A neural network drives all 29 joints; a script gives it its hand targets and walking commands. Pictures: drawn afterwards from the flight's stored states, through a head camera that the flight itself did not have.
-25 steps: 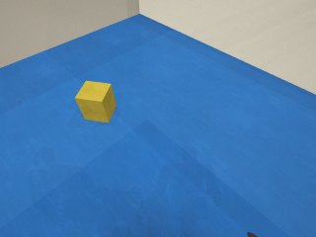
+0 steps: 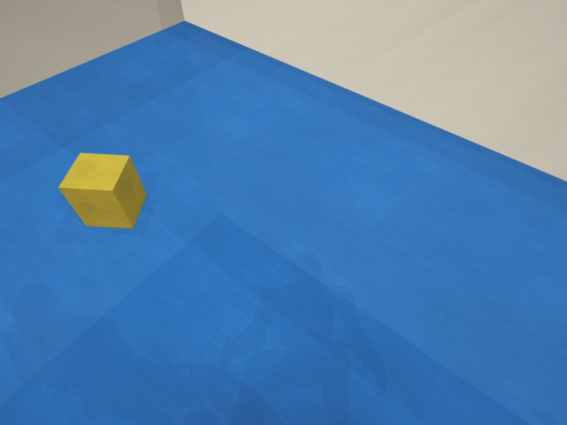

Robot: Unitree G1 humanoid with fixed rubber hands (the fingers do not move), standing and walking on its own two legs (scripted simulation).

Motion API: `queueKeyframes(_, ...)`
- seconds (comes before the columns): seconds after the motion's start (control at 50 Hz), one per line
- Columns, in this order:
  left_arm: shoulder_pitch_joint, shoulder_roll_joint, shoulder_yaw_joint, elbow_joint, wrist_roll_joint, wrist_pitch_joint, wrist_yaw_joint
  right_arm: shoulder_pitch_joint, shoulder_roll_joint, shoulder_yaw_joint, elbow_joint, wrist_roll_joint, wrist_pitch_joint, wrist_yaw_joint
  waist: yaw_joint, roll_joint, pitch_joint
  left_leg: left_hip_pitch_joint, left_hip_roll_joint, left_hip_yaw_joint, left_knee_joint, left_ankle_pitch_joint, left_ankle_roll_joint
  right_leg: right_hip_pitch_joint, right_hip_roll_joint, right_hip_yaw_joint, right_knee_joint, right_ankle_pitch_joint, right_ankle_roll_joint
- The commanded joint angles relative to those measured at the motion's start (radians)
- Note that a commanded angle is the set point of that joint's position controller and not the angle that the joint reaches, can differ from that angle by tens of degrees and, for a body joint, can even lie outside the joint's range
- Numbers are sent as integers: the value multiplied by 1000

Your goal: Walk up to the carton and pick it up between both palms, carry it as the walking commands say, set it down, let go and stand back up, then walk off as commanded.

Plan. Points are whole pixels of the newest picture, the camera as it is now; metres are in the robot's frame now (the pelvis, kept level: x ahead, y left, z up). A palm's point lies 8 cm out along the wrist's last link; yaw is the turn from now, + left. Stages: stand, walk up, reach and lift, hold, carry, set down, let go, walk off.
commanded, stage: walk off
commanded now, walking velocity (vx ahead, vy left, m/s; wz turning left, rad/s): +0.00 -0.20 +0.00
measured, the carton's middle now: (107, 191) +1.14 +0.67 -0.65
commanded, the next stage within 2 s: none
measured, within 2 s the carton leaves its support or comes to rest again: neither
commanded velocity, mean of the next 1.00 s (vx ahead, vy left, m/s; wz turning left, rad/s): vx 0.00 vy -0.20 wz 0.00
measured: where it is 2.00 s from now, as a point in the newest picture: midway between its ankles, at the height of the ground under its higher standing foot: outside the picture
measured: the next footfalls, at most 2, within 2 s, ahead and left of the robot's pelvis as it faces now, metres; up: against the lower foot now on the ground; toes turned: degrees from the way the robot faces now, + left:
right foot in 0.04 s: +0.04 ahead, -0.17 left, +0.00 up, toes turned -4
left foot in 0.32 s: +0.01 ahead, +0.00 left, +0.00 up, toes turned +10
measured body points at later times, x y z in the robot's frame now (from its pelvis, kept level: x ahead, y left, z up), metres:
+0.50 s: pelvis +0.00 -0.10 +0.00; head +0.02 -0.06 +0.45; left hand +0.03 +0.14 -0.16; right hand +0.06 -0.36 -0.12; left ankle -0.03 +0.00 -0.74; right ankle -0.03 -0.24 -0.64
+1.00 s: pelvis -0.01 -0.22 -0.01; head +0.02 -0.21 +0.44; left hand +0.05 +0.04 -0.15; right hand +0.10 -0.47 -0.15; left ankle -0.04 -0.15 -0.71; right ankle +0.00 -0.32 -0.74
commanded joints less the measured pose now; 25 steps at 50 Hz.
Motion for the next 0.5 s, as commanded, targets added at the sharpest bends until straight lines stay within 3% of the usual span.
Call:
queueKeyframes(0.0,239,175,45,7,37,-40,0,52,-137,-27,-64,-7,11,20,85,-145,-180,-249,-28,11,310,53,58,423,-198,172,-287,466,-89)
queueKeyframes(0.02,242,261,49,5,18,-48,6,50,-47,-9,-64,-7,29,2,96,-335,-150,-335,-154,-39,553,-427,43,306,-304,257,-261,769,-183)
queueKeyframes(0.04,220,223,42,5,18,-56,19,-11,-58,3,-93,13,33,-18,126,-291,-142,-292,-122,-125,666,-460,78,136,-292,170,-271,673,-297)
queueKeyframes(0.06,108,209,37,-11,25,-48,24,-38,-85,1,-96,15,28,-8,86,-262,-114,-254,-119,-125,659,-390,90,45,-244,137,-318,436,-293)
queueKeyframes(0.08,64,158,16,-38,26,-46,38,-63,-132,-14,-97,20,19,-5,84,-243,-36,-302,-115,-130,723,-312,101,10,-236,98,-334,369,-277)
queueKeyframes(0.1,-8,148,11,-62,24,-45,40,-51,-111,-1,-86,18,21,10,70,-246,-40,-301,-106,-101,696,-239,101,27,-189,79,-294,432,-240)
queueKeyframes(0.12,-15,124,7,-44,22,-44,50,-12,-150,-21,-73,9,23,7,31,-241,-61,-255,-110,-97,661,-203,104,36,-148,65,-263,496,-218)
queueKeyframes(0.14,-46,106,-4,-64,11,-49,48,0,-110,-10,-62,15,22,15,23,-197,-115,-255,-107,-60,602,-184,82,85,-152,37,-258,525,-222)
queueKeyframes(0.16,-35,112,-2,-74,13,-43,42,-6,-105,2,-67,6,23,16,42,-223,-101,-197,-107,-6,549,-169,80,33,-158,28,-240,524,-243)
queueKeyframes(0.18,24,98,-1,-55,21,-44,44,-27,-67,10,-79,17,18,6,56,-192,-85,-175,-91,-20,415,-202,84,35,-168,76,-229,534,-271)
queueKeyframes(0.22,109,74,-12,-5,18,-46,45,-17,-12,29,-67,13,12,-1,75,-180,-117,-131,-96,-16,266,-209,90,133,-190,108,-199,695,-268)
queueKeyframes(0.24,113,97,-14,-9,11,-34,47,-38,-38,30,-91,24,13,-7,89,-275,-88,-115,-107,18,227,-188,94,108,-160,95,-187,669,-277)
queueKeyframes(0.26,103,78,-16,11,11,-36,53,8,-16,36,-76,25,10,-12,51,-218,-96,-64,-119,22,63,-85,96,113,-163,137,-171,630,-257)
queueKeyframes(0.28,97,101,-13,-2,3,-31,54,87,-23,42,-56,37,-11,-14,3,-158,-121,114,-72,-22,-115,158,77,13,-125,103,-98,536,-207)
queueKeyframes(0.3,125,63,-16,-14,-11,-41,48,171,-144,22,-38,14,-27,-16,-24,215,-150,275,185,-302,-275,350,119,-140,-33,44,118,231,-112)
queueKeyframes(0.32,147,48,-11,-34,8,-42,55,117,-279,2,-48,2,-18,-16,30,312,-80,238,434,-532,-274,688,245,-308,92,-22,287,-260,-39)
queueKeyframes(0.34,8,42,-6,-62,17,-29,50,134,-303,-27,-49,-4,-4,-32,-44,267,-55,131,405,-439,-222,790,347,-275,77,84,478,-317,-61)
queueKeyframes(0.36,22,54,-2,-50,15,-19,48,123,-214,-4,-30,1,-5,-27,-17,118,-2,69,382,-394,-248,672,336,-273,60,146,543,-243,-46)
queueKeyframes(0.38,60,97,10,-32,9,-17,35,2,-220,2,-67,9,-10,-13,35,109,10,51,298,-298,-244,616,300,-259,82,150,586,-169,-34)
queueKeyframes(0.4,62,72,11,-19,10,-12,19,-69,-203,1,-91,10,-4,-8,48,165,30,18,259,-209,-259,561,261,-266,81,129,616,-149,-15)
queueKeyframes(0.42,89,110,32,-12,17,-7,12,-129,-189,-4,-105,14,-10,-15,84,205,15,-12,249,-210,-276,482,255,-237,68,144,649,-61,-14)
queueKeyframes(0.44,91,94,28,-19,18,-8,7,-113,-158,5,-99,17,-8,-8,82,159,21,37,182,-149,-255,536,228,-268,85,124,624,-42,-4)
queueKeyframes(0.46,94,94,24,-28,20,-10,12,-54,-173,3,-88,17,-10,-2,46,142,-32,48,182,-116,-218,605,218,-238,88,103,620,-32,-5)
queueKeyframes(0.48,79,44,14,-22,4,-9,-2,-53,-152,1,-80,13,-20,3,45,176,-23,59,169,-78,-206,611,211,-234,72,82,545,-16,11)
